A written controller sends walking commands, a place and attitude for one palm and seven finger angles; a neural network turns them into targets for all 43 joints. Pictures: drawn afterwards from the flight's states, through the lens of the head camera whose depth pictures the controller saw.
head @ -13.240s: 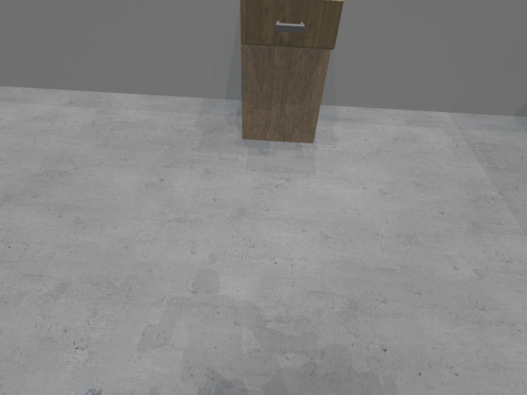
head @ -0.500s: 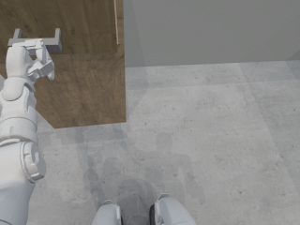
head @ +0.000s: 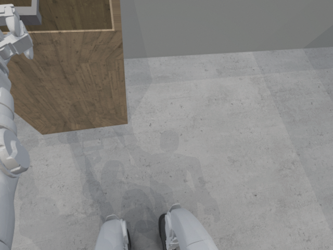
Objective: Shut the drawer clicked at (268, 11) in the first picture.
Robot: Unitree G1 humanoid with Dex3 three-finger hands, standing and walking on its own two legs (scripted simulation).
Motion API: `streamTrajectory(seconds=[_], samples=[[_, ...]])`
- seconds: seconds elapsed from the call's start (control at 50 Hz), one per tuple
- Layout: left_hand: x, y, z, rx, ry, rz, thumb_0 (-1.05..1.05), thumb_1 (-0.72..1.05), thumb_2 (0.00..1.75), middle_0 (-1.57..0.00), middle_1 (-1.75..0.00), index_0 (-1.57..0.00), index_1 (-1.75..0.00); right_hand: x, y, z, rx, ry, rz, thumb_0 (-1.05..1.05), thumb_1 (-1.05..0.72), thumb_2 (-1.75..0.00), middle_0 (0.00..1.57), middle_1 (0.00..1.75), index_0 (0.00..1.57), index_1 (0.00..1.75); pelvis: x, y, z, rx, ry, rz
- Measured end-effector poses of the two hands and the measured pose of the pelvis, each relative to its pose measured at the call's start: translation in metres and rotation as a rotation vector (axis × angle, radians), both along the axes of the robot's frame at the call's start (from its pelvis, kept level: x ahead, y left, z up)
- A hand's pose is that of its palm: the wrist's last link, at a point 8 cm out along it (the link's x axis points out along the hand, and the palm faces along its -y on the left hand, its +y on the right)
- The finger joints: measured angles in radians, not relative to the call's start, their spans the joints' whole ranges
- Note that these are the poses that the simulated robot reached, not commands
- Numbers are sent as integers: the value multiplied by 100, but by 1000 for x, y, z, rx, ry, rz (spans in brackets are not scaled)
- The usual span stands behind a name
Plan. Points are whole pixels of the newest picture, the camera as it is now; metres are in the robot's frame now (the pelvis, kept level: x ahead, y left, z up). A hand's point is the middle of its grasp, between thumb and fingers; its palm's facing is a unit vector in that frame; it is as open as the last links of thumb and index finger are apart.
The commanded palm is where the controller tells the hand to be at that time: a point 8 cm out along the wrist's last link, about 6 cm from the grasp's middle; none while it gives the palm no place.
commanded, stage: push the drawer shut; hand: left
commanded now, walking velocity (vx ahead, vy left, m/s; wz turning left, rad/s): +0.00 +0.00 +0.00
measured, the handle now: (8, 8) +0.64 +0.25 +0.09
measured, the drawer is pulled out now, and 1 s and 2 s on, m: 0.00 0.00 0.00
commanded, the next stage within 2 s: pull the fist back off the drawer in 0.20 s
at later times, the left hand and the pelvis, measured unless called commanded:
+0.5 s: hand (21, 35) +0.57 +0.22 +0.09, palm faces +0.05 -1.00 -0.04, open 3.4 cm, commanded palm +0.58 +0.23 +0.08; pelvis -0.02 +0.00 -0.01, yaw +0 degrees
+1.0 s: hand (24, 43) +0.55 +0.21 +0.09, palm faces +0.07 -1.00 -0.02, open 3.3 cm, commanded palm +0.52 +0.24 +0.08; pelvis +0.01 +0.01 +0.01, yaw -1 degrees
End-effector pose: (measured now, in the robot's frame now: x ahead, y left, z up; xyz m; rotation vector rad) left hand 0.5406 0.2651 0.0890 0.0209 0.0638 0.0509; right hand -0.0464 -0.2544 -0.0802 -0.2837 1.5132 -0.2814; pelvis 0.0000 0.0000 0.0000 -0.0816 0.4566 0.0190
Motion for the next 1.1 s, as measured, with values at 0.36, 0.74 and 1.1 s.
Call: streamTrajectory(seconds=[0.36,0.74,1.1], samples=[[3,7,4,15,13,1,10,70,96,-140,-160,-140,-160,-26,3,-2,-18,21,22,0,-91,-90,20,30,21,30,-18,0,-10,-19,29,20],[-1,2,1,-10,-4,9,8,79,92,-140,-160,-140,-160,-31,15,0,17,7,-3,0,-91,-90,20,30,21,30,-20,5,-7,-15,18,-2],[-18,1,0,-8,-25,15,2,90,90,-140,-160,-140,-160,37,7,7,34,-64,13,0,-91,-90,20,30,21,30,18,9,14,9,-41,-11]])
